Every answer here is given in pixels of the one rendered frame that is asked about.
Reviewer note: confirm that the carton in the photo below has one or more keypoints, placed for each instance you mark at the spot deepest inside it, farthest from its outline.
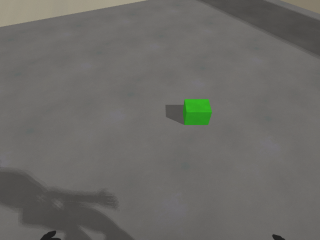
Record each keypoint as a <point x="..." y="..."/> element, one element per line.
<point x="196" y="111"/>

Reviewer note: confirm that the left robot hand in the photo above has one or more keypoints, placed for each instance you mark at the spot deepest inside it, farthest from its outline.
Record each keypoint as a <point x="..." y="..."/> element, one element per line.
<point x="49" y="236"/>

